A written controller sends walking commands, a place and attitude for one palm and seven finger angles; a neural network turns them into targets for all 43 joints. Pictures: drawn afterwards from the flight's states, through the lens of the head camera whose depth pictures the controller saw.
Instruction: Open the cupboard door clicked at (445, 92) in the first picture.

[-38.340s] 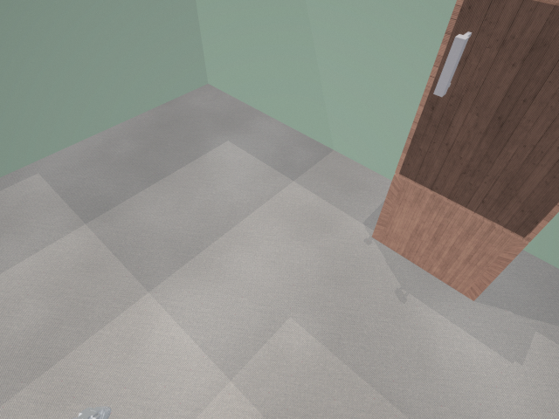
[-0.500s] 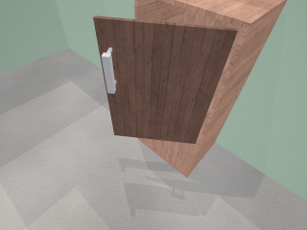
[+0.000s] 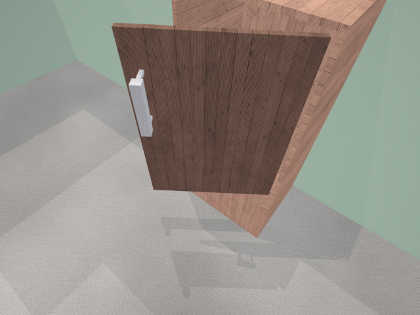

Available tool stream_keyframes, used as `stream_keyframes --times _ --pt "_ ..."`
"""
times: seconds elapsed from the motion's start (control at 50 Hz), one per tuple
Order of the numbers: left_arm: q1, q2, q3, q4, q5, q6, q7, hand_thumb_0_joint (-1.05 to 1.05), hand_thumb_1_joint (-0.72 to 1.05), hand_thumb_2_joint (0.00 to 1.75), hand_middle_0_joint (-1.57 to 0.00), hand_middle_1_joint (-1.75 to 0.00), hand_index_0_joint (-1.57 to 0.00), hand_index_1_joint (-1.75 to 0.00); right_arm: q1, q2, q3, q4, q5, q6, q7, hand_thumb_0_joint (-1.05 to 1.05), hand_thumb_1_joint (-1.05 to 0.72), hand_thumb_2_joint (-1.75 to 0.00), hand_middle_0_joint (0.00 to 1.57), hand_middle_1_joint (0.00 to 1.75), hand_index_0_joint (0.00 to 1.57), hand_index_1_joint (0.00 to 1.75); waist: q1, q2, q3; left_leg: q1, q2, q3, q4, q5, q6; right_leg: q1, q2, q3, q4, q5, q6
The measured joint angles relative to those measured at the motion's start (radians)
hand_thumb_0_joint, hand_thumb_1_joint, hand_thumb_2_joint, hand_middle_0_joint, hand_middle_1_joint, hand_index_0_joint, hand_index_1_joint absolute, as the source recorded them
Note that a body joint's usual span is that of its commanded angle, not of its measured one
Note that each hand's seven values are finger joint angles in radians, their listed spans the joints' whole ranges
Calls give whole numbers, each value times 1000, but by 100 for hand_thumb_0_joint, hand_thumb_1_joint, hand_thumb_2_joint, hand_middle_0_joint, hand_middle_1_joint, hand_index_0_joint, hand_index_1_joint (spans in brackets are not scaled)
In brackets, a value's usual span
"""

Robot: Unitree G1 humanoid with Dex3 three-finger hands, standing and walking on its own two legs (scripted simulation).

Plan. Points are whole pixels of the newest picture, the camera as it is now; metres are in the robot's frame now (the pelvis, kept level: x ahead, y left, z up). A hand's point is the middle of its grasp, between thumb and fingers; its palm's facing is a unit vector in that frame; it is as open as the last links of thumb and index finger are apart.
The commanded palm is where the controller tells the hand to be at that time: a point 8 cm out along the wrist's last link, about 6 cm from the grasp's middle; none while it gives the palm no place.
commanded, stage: come to a stop and stand still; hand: left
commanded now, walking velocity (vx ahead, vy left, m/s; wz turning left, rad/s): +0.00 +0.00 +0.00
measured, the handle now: (144, 104) +0.55 +0.19 +0.08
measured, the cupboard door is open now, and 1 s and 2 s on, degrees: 36 36 36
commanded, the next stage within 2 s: look again from close up in 0.52 s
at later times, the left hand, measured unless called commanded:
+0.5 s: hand out of the picture -0.02 +0.12 -0.17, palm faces +0.07 -0.99 -0.13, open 7.3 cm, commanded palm none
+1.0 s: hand out of the picture +0.04 +0.17 -0.17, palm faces +0.04 -0.98 -0.21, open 7.4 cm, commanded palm none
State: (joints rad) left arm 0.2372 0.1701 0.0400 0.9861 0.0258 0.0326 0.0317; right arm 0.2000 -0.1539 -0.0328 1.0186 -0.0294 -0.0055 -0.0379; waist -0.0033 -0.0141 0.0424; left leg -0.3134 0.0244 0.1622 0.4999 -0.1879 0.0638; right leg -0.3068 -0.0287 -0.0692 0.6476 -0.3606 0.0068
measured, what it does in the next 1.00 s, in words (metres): steps on the spot: right foot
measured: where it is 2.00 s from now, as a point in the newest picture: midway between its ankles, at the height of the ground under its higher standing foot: outside the picture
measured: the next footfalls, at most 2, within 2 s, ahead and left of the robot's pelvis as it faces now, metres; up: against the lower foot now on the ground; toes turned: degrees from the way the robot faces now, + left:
right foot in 0.04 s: +0.05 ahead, -0.12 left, +0.00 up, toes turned -2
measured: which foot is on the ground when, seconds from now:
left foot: down 0.00-1.00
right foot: up 0.00-0.02, down 0.04-1.00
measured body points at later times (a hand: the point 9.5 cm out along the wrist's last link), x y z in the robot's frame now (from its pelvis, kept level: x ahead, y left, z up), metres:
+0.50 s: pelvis +0.01 -0.03 +0.01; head +0.01 -0.02 +0.46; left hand -0.03 +0.18 -0.16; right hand -0.03 -0.22 -0.15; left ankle +0.05 +0.09 -0.73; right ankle +0.01 -0.12 -0.73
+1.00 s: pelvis +0.03 +0.00 +0.00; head +0.04 -0.01 +0.45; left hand +0.04 +0.22 -0.15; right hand +0.04 -0.22 -0.16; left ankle +0.05 +0.08 -0.73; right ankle +0.01 -0.12 -0.73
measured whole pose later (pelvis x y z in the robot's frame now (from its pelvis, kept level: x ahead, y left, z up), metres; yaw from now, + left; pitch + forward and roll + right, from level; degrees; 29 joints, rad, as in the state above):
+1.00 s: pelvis +0.03 +0.00 +0.00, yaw +1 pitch +0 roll +0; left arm 0.30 0.15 0.00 1.07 0.02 -0.02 0.04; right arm 0.29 -0.16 0.00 1.09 -0.02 -0.03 -0.02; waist 0.00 0.01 0.01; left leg -0.24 -0.01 0.13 0.48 -0.23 0.05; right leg -0.18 -0.04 -0.07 0.50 -0.31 0.01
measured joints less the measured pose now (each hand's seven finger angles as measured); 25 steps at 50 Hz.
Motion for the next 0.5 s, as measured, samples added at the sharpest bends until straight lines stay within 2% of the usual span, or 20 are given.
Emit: stream_keyframes --times 0.04,0.12,0.3,0.5 --pt "-1 4 -2 -10 1 -13 2 0 92 90 -19 -30 -19 -30 11 1 -2 5 6 5 5 1 -93 -90 20 30 20 30 4 -4 -4 -17 -1 4 34 -14 -11 40 -4 15 -101 80 -10" --pt "6 -4 -18 8 -7 -22 8 0 93 90 -20 -30 -19 -30 38 -3 -2 29 9 24 12 1 -93 -90 20 30 20 30 -16 14 -16 0 11 -20 18 -10 -38 57 12 -5 -107 83 -26" --pt "40 1 -32 57 -17 -28 5 0 94 90 -20 -30 -20 -30 128 38 27 108 9 16 20 1 -92 -90 20 30 19 30 -11 -4 -37 53 16 -39 -65 34 -45 119 27 -24 -194 114 -38" --pt "118 -53 -49 117 -20 -36 4 0 92 90 -20 -30 -19 -30 148 69 36 143 15 10 14 1 -91 -90 20 30 20 30 1 -7 -28 72 17 -44 -89 42 -49 144 32 -29 -230 125 -40"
